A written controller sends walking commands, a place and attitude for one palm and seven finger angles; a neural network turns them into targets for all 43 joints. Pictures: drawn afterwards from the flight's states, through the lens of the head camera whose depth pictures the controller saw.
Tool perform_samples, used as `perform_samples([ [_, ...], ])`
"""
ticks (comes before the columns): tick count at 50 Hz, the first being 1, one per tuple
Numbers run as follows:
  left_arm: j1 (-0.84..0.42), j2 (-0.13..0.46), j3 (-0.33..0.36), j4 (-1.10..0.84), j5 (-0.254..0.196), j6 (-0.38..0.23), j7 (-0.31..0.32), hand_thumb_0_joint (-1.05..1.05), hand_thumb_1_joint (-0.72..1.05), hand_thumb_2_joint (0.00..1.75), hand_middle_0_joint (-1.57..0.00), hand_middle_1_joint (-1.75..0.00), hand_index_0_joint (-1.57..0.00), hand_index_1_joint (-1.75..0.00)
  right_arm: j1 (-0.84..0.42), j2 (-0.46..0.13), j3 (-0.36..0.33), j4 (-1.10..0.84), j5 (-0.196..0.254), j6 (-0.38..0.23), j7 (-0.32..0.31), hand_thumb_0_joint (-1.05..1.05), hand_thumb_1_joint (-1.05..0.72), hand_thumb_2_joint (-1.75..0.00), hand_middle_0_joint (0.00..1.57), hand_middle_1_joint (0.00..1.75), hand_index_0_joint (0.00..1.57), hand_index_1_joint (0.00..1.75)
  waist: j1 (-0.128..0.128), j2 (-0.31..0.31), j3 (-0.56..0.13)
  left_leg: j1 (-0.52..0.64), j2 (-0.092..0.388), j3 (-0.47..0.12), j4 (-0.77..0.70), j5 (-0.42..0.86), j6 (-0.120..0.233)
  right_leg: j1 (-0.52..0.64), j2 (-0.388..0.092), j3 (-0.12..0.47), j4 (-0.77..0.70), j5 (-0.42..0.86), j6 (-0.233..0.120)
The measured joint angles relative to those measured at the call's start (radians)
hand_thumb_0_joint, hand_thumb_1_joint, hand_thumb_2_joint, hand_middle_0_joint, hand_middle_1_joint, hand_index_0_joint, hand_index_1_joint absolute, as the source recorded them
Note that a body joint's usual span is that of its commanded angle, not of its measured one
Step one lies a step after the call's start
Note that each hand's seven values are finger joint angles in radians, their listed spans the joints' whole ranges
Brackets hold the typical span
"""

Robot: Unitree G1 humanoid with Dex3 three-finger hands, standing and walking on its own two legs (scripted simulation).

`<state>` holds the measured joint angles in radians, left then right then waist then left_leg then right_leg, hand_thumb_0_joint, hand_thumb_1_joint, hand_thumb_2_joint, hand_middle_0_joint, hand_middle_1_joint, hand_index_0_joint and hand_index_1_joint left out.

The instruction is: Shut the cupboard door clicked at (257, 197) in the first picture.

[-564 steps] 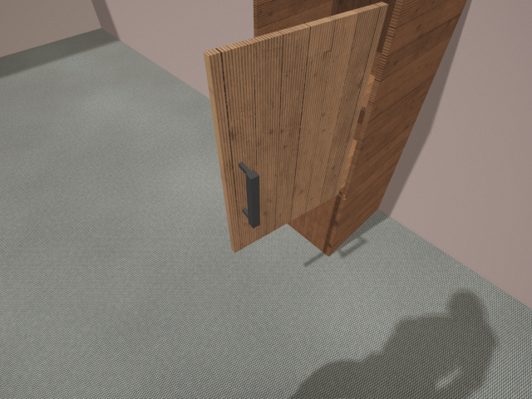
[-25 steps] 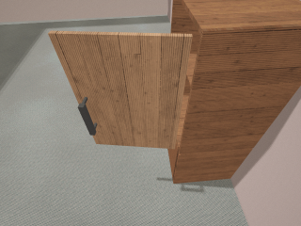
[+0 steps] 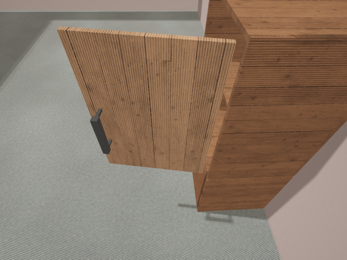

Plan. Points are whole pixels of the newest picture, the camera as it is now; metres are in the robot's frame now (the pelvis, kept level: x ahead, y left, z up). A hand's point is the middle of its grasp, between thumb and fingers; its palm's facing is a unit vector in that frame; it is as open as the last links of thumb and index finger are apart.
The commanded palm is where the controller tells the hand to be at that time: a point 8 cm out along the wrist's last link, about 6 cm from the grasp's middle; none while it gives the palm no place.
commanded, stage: shuffle to correct the standing spot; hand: left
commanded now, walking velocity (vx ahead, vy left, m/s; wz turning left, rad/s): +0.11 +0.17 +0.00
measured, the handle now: (103, 132) +0.51 +0.29 -0.09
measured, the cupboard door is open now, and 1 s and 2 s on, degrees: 80 80 80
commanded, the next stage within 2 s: come to a stop and stand still in 0.56 s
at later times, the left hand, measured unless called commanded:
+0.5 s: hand out of the picture +0.13 +0.23 -0.16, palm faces +0.07 -0.96 -0.28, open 7.4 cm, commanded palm none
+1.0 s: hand out of the picture +0.11 +0.33 -0.18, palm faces +0.03 -0.98 -0.22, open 7.4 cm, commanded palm none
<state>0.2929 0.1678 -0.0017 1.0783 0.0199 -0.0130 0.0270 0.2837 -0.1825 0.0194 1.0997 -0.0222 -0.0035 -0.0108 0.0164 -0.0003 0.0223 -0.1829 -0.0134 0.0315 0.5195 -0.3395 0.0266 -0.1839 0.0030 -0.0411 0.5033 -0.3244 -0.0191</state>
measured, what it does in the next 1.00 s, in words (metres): steps to the left: right foot, then left foot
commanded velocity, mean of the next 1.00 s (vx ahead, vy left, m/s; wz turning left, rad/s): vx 0.00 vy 0.04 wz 0.00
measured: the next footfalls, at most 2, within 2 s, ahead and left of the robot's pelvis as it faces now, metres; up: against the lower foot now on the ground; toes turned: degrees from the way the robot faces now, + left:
right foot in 0.38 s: +0.10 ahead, -0.08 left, +0.00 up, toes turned -7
left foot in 0.76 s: +0.16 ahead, +0.24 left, +0.00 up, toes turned +6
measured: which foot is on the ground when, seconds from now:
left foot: down 0.00-0.40, up 0.42-0.74, down 0.76-1.00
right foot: down 0.00-0.12, up 0.14-0.36, down 0.38-0.76, up 0.78-1.00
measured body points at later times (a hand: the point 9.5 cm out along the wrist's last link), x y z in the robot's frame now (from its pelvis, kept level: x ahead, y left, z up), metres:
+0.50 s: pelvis +0.06 +0.04 +0.00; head +0.10 +0.02 +0.44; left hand +0.13 +0.28 -0.14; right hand +0.08 -0.19 -0.17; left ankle -0.01 +0.13 -0.66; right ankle +0.06 -0.07 -0.73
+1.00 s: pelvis +0.08 +0.13 +0.00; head +0.12 +0.15 +0.45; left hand +0.11 +0.38 -0.16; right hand +0.16 -0.10 -0.14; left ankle +0.12 +0.24 -0.74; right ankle +0.02 +0.01 -0.68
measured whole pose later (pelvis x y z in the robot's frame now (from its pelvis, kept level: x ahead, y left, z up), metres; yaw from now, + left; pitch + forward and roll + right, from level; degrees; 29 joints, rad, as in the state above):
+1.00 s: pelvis +0.08 +0.13 +0.00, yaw +0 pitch +1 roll -1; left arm 0.23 0.23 0.05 0.99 0.02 0.06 0.02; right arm 0.17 -0.15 -0.01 0.98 -0.04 0.00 -0.03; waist 0.01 -0.04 0.07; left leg -0.31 0.04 0.09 0.48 -0.18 0.02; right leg -0.37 0.00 -0.03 0.95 -0.51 0.01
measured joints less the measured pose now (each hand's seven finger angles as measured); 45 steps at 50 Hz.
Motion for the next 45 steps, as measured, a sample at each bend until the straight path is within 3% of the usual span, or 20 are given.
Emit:
perform_samples([
  [6,0.03,0.022,0.023,-0.003,0.004,0.013,0.004,0.0,0.91,0.9,-0.2,-0.3,-0.2,-0.3,0.008,0.012,-0.003,-0.015,-0.001,-0.012,0.001,0.0,-0.91,-0.9,0.2,0.3,0.2,0.3,0.012,-0.046,0.003,0.02,-0.034,0.022,0.0,-0.033,0.029,-0.013,-0.034,0.02,0.06,-0.051,0.013],
  [12,-0.024,0.021,0.026,-0.013,0.004,0.046,0.009,0.01,0.91,0.9,-0.2,-0.3,-0.2,-0.3,0.03,0.012,0.0,-0.048,-0.006,-0.023,-0.017,0.0,-0.91,-0.9,0.2,0.3,0.2,0.3,-0.005,-0.012,0.036,0.069,-0.049,0.027,-0.049,-0.031,0.063,-0.148,-0.042,-0.021,0.391,-0.247,-0.015],
  [15,-0.071,0.016,0.03,-0.047,0.003,0.042,0.005,0.01,0.91,0.9,-0.2,-0.3,-0.2,-0.3,0.041,0.014,0.0,-0.049,-0.009,-0.012,-0.014,0.0,-0.91,-0.9,0.2,0.3,0.2,0.3,-0.01,0.012,0.054,0.092,-0.056,0.019,-0.077,-0.025,0.065,-0.18,-0.047,-0.045,0.364,-0.213,-0.02],
  [18,-0.105,0.009,0.032,-0.085,0.003,0.024,0.005,0.01,0.91,0.9,-0.2,-0.3,-0.2,-0.3,0.052,0.012,-0.003,-0.046,-0.002,-0.005,-0.01,0.0,-0.91,-0.9,0.2,0.3,0.2,0.3,-0.003,0.029,0.063,0.103,-0.064,0.02,-0.063,-0.044,0.062,-0.158,-0.045,-0.064,0.213,-0.078,-0.025],
  [20,-0.112,0.009,0.031,-0.109,0.005,-0.003,0.008,0.0,0.91,0.9,-0.2,-0.3,-0.2,-0.3,0.059,0.01,-0.009,-0.046,0.009,-0.001,-0.004,0.0,-0.91,-0.9,0.2,0.3,0.2,0.3,0.005,0.027,0.061,0.06,-0.074,0.026,0.054,-0.077,0.051,-0.12,-0.057,-0.069,0.116,0.04,-0.021],
  [24,-0.102,-0.004,0.029,-0.12,0.006,-0.022,0.02,0.0,0.91,0.9,-0.2,-0.3,-0.2,-0.3,0.018,-0.008,-0.036,-0.056,0.006,0.034,-0.003,0.01,-0.91,-0.9,0.2,0.3,0.2,0.3,0.0,0.036,0.061,-0.146,-0.063,0.0,0.505,-0.184,-0.011,-0.081,-0.079,-0.086,0.116,-0.013,-0.005],
  [27,-0.075,0.0,0.031,-0.113,0.011,-0.009,0.023,0.0,0.91,0.9,-0.2,-0.3,-0.2,-0.3,-0.035,-0.016,-0.051,-0.09,0.001,0.054,0.012,0.01,-0.91,-0.9,0.2,0.3,0.2,0.3,-0.002,0.01,0.055,-0.271,-0.014,-0.01,0.616,-0.122,-0.041,-0.059,-0.101,-0.074,0.066,0.01,0.012],
  [32,-0.041,0.02,0.041,-0.095,0.02,0.022,0.003,0.0,0.91,0.9,-0.21,-0.3,-0.2,-0.3,-0.102,-0.02,-0.061,-0.149,0.007,0.051,0.031,0.0,-0.91,-0.9,0.2,0.3,0.2,0.3,0.002,-0.04,0.055,-0.308,0.063,-0.004,0.417,-0.001,-0.073,-0.051,-0.142,-0.048,0.039,0.025,0.048],
  [37,-0.017,0.05,0.053,-0.104,0.022,0.041,-0.005,0.0,0.9,0.9,-0.21,-0.3,-0.2,-0.3,-0.124,-0.033,-0.062,-0.175,0.012,0.025,0.034,0.0,-0.91,-0.9,0.2,0.3,0.2,0.3,0.024,-0.06,0.063,-0.183,0.065,0.043,0.108,0.109,-0.077,-0.084,-0.171,-0.024,0.127,-0.026,0.091],
  [39,-0.022,0.07,0.058,-0.099,0.014,0.058,0.002,0.0,0.9,0.9,-0.21,-0.3,-0.2,-0.3,-0.12,-0.024,-0.063,-0.173,0.007,0.006,0.024,0.0,-0.91,-0.9,0.2,0.3,0.2,0.3,0.015,-0.066,0.065,-0.18,0.057,0.044,0.109,0.088,-0.048,-0.124,-0.16,0.005,0.241,-0.14,0.069],
  [41,-0.036,0.094,0.066,-0.093,0.008,0.072,0.015,0.01,0.91,0.9,-0.21,-0.3,-0.2,-0.3,-0.116,0.006,-0.047,-0.163,-0.002,0.007,0.016,0.0,-0.91,-0.9,0.2,0.29,0.2,0.3,0.015,-0.092,0.071,-0.183,0.045,0.047,0.128,0.062,-0.027,-0.169,-0.118,0.053,0.386,-0.217,0.039],
  [45,-0.052,0.102,0.065,-0.083,0.004,0.062,0.011,0.01,0.91,0.9,-0.2,-0.29,-0.19,-0.3,-0.101,0.048,-0.022,-0.132,-0.011,0.007,-0.001,0.0,-0.91,-0.9,0.2,0.3,0.2,0.3,0.012,-0.086,0.056,-0.151,0.044,0.04,0.041,0.107,-0.014,-0.199,-0.046,0.036,0.493,-0.172,0.026],
])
